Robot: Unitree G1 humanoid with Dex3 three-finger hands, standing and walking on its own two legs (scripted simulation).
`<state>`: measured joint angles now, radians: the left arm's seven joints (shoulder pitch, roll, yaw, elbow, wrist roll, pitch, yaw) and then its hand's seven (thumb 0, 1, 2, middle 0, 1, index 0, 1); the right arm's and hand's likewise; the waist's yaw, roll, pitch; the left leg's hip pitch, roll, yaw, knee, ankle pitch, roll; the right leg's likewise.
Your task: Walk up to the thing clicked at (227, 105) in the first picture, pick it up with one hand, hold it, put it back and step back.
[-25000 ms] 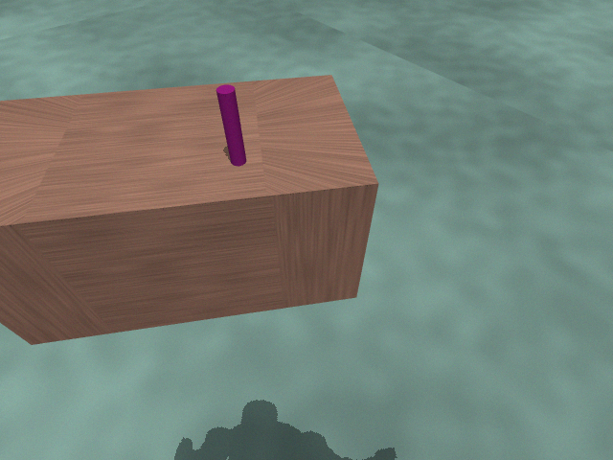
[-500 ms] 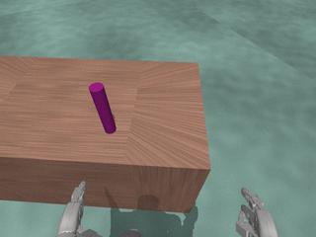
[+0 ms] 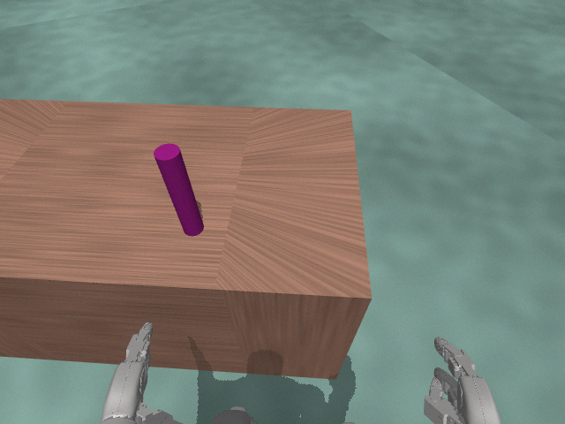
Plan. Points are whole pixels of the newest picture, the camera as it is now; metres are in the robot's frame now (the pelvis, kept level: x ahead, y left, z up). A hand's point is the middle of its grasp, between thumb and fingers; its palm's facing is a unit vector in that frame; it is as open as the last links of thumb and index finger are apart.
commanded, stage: home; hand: left
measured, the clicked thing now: (182, 194) +0.51 +0.24 -0.01
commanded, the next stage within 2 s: stand in 1.50 s
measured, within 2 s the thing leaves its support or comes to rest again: neither
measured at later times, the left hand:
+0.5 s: hand (169, 388) +0.18 +0.18 -0.05, palm faces +0.12 -0.96 -0.24, open 17.3 cm
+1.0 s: hand (168, 386) +0.18 +0.18 -0.04, palm faces +0.12 -0.96 -0.25, open 17.4 cm
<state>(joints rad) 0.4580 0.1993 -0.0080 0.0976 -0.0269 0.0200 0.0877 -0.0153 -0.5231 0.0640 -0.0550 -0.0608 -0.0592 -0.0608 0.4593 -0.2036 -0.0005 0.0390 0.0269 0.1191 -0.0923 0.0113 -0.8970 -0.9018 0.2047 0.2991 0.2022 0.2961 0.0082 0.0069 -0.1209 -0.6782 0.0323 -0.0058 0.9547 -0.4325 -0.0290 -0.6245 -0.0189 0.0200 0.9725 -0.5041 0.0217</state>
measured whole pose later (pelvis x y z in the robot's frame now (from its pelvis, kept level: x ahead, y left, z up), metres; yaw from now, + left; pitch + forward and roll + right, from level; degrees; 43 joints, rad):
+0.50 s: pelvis +0.00 +0.00 +0.00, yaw +0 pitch +9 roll +0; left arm 0.46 0.20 -0.01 0.08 -0.02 0.01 0.10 -0.02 -0.52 0.07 -0.06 -0.06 -0.06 -0.06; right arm 0.47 -0.20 0.00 0.02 0.03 0.14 -0.09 0.01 -0.90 -0.90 0.20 0.30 0.20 0.30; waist 0.01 0.00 -0.13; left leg -0.69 0.03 0.00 0.97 -0.44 -0.02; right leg -0.64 -0.02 0.03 0.98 -0.51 0.03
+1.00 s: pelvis +0.01 +0.00 +0.00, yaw +0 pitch +9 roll +0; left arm 0.48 0.20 0.00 0.06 -0.02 0.02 0.11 -0.02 -0.53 0.06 -0.05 -0.06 -0.06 -0.06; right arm 0.42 -0.21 0.01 0.12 0.03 0.12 -0.10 0.01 -0.90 -0.90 0.21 0.30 0.20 0.30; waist 0.00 0.01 -0.12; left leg -0.68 0.04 0.00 0.97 -0.45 -0.02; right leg -0.62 -0.01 0.02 0.97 -0.51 0.03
